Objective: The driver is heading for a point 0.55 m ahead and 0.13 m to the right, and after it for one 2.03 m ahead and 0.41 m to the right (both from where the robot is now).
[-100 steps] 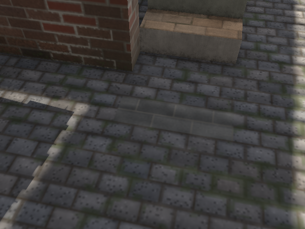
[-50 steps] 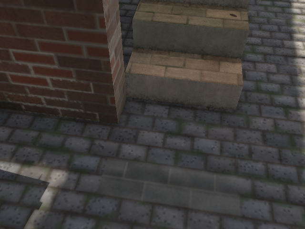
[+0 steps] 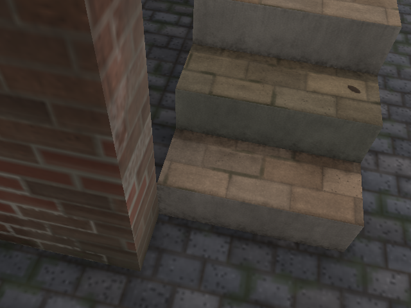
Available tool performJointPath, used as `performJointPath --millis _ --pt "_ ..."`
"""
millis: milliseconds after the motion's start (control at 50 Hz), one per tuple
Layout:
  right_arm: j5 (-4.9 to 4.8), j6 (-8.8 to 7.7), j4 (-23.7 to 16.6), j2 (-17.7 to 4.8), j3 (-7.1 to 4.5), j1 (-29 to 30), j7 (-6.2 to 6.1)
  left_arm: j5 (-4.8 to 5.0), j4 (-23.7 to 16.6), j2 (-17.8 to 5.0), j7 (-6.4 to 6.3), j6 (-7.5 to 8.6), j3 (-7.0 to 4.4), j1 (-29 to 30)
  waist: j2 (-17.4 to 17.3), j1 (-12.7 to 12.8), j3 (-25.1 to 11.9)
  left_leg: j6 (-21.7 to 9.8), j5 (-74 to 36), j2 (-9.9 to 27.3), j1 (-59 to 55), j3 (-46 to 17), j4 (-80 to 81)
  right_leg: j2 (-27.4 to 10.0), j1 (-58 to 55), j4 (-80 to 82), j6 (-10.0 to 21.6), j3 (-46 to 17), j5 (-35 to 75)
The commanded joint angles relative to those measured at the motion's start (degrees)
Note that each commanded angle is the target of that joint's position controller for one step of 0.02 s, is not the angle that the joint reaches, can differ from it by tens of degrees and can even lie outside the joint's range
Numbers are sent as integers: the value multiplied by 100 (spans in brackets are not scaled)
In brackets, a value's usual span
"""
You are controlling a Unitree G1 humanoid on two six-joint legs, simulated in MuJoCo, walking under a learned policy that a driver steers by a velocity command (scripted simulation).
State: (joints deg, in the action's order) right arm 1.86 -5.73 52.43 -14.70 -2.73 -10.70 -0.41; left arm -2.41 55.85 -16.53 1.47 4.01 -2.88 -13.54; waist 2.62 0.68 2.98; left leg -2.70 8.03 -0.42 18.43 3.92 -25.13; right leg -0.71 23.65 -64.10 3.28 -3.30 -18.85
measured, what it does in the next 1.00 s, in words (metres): walks ahead: right foot, then left foot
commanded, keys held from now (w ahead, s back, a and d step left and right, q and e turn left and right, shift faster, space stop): w+e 0.52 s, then w+q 0.18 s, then q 0.30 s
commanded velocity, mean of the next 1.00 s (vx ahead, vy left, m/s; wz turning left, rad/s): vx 0.41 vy -0.08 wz -0.18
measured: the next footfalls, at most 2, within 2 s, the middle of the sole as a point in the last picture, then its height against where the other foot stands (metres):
right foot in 0.42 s outside the picture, level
left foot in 0.98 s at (239, 296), level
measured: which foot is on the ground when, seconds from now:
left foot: down 0.00-0.44, up 0.46-0.96, down 0.98-1.00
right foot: up 0.00-0.40, down 0.42-1.00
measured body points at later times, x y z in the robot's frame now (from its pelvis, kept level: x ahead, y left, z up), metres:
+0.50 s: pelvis +0.23 -0.10 -0.02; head +0.28 -0.12 +0.43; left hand +0.44 +0.12 -0.14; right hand +0.17 -0.37 -0.16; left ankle +0.09 +0.08 -0.66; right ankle +0.30 -0.19 -0.74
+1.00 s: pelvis +0.41 -0.16 -0.01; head +0.42 -0.16 +0.44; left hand +0.52 +0.08 -0.15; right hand +0.44 -0.42 -0.15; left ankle +0.45 -0.11 -0.74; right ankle +0.31 -0.19 -0.72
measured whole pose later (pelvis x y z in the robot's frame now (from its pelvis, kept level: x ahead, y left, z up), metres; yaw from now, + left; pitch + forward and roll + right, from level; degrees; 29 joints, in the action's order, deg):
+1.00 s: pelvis +0.41 -0.16 -0.01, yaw -10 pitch -1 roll -1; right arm 1.7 -2.0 53.0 -12.3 -1.9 -13.7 -1.2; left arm -0.5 53.7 -12.6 -2.1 3.2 -1.2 -15.6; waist -0.7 -0.6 1.4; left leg -5.9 12.8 -2.2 17.1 4.1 -33.0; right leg 3.6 7.1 -38.0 4.6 10.3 -21.0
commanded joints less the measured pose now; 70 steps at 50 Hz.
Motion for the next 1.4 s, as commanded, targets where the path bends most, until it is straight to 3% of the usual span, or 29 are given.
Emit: performJointPath --millis 20,100,160,220,320,380,420,440,460,480,520,560,640,720,800,820,920,960,980,1000,1020,1040,1080,1100,1140,1260,1280,1340,1400 --pt "-190 -107 -38 -910 -182 -669 -160 -146 82 -267 76 -362 -100 -811 -367 221 -639 -499 -3415 2039 -1121 -1488 854 -240 581 -346 -51 -375 371" --pt "-55 24 33 -424 -79 -968 -20 56 -197 -198 302 -456 -27 61 -1284 -3 -336 -403 -2205 1488 -963 -368 1189 -327 1183 301 -87 -119 1452" --pt "-63 57 22 -610 -133 -1079 -18 88 -401 -185 386 -388 2 610 -1031 -177 60 -470 -1478 1522 -979 -156 1554 -289 1389 1271 -217 -18 2048" --pt "-71 -58 28 -778 -228 -1215 -61 -8 -658 -135 396 -328 23 1112 -918 -273 269 -441 -1398 1636 -1354 65 1561 -354 1555 1986 -264 257 2562" --pt "-119 -135 137 -792 -309 -1376 -210 -67 -1017 -122 364 -319 30 1593 -944 -256 463 -334 -1720 1952 -1914 421 1401 -438 1421 2653 -53 660 1942" --pt "-35 101 190 -999 -380 -1397 -291 1 -966 -213 399 -304 -80 1265 -1133 -267 209 -189 -3247 1842 -2251 825 551 -17 568 3226 237 1069 748" --pt "-74 212 165 -1064 -385 -1340 -245 4 -662 -373 301 -195 -221 218 -964 132 -510 -139 -4089 1720 -2180 929 -1286 495 -652 3701 529 1255 626" --pt "-7 217 75 -968 -339 -1368 -216 -55 -337 -736 208 -140 -374 -766 -470 528 -1192 32 -2896 1543 -1343 959 -2863 322 -2041 3819 779 763 499" --pt "-91 169 -468 -276 -196 -1522 -51 5 -463 -1495 125 -185 -549 -981 1548 340 -1762 423 1166 617 1430 910 -4979 -1498 -3989 4111 1658 -2211 -168" --pt "-67 126 -619 -708 -281 -693 -18 260 -461 -1324 82 -294 -497 -1027 1064 562 -1758 311 2469 276 2251 -111 -5830 -1631 -3998 4716 1685 -3147 368" --pt "-83 23 -722 -515 -199 -192 -11 232 -532 -937 27 -259 -377 -490 -73 306 -788 17 1379 752 2311 -566 -5280 -1282 -2921 4630 1309 -1893 1654" --pt "23 137 -497 -414 -134 -620 13 169 -630 -535 -80 -137 -231 -11 -399 -142 -801 88 984 1009 1366 -600 -4507 -1001 -2106 4835 1001 -1171 2820" --pt "-2 375 -188 -391 -94 -815 68 151 -547 -399 -39 102 -83 -292 -213 -164 -674 199 490 889 1107 -577 -3986 -1096 -1980 5255 660 -730 3995" --pt "-67 411 -186 -441 -104 -243 135 150 -429 -414 -134 110 -22 -597 -62 58 -240 230 -118 581 1668 -778 -3468 -958 -2229 5364 220 -58 4424" --pt "-67 395 -168 -240 -17 -34 107 139 -519 -243 -264 107 129 -202 51 -80 -142 264 -575 237 873 -486 -2207 -725 -1712 5036 -187 856 5579" --pt "-63 442 -46 -105 32 -285 60 100 -479 -206 -311 103 137 -343 410 -75 -365 250 -444 167 659 -154 -2451 -747 -1866 4826 -117 960 5921" --pt "-56 420 -48 -344 -10 -610 -78 146 -412 -515 -441 27 5 -438 381 -119 -335 -128 826 -209 246 211 -1710 -1032 -2368 3735 205 891 7530" --pt "-15 398 91 -278 -35 -1231 -126 178 -360 -535 -392 -55 -49 -293 311 -463 -436 -402 673 -196 -253 127 -662 -1020 -2324 2639 348 840 7008" --pt "25 344 167 -340 -107 -1775 -130 284 -481 -556 -370 -60 -56 55 0 -886 -404 -556 -763 -101 -930 -121 314 -682 -1771 1454 197 1091 5705" --pt "-17 307 171 -1016 -251 -1686 -141 198 -765 -251 -332 -40 7 142 -1283 -620 -323 -1060 -5090 1117 -1794 -1648 19 215 -96 -236 -116 1314 934" --pt "-140 315 81 -1013 -215 -1621 -84 196 -834 193 -240 -148 109 -202 -1478 -357 -933 -2123 -7349 2086 -2061 -3096 42 716 668 -1835 -380 476 -1082" --pt "-233 337 -45 -851 -198 -1221 -38 87 -767 251 -188 -184 159 -424 -793 -173 -985 -2265 -6131 2075 -1474 -2889 203 282 546 -2079 -492 -62 -851" --pt "-104 505 -414 -559 -109 -145 -60 -11 -915 -21 -184 -202 71 -37 -273 135 -281 -1795 -3982 1424 -502 -2236 396 175 865 -2050 -550 40 -630" --pt "-20 559 -453 -418 -65 -203 -83 -38 -999 -62 -214 -314 33 -24 -211 122 -348 -1653 -3827 1211 -380 -2037 431 241 850 -2136 -557 176 -434" --pt "-69 533 -352 -822 -207 -585 -132 12 -1168 -126 -269 -454 -12 -174 -411 86 -361 -1480 -3643 942 -357 -1856 415 267 1042 -2279 -580 294 -127" --pt "-13 643 -535 -836 -303 -843 -249 77 -1765 70 -247 -508 13 156 -677 -151 -731 -1306 -2896 777 -1144 -2273 240 150 1671 -1571 -729 287 -138" --pt "-227 624 -1104 -584 -210 -195 -286 441 -1909 -73 -465 -461 -101 494 -488 -91 -1079 -1185 -2001 935 -1346 -2866 433 243 1453 -941 -960 -144 -307" --pt "-258 681 -1277 -747 -252 -95 -339 390 -1967 48 -650 -449 -92 500 -967 -103 -816 -911 -370 884 -1233 -2910 570 197 1107 657 -1043 -95 -268" --pt "-137 738 -1535 -719 -249 -4 -372 393 -1719 -100 -549 -480 -185 11 -1341 -147 -682 -843 -472 828 -427 -2765 651 254 -152 1560 -1000 57 -43"
Keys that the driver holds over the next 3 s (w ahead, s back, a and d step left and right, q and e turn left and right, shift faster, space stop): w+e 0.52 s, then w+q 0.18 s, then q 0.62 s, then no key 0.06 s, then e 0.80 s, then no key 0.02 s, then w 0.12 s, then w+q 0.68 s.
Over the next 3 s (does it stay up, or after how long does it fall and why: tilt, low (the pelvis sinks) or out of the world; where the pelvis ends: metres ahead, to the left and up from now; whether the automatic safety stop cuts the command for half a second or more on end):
stays up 0.47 -0.17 -0.01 its command is cut before an obstacle from the start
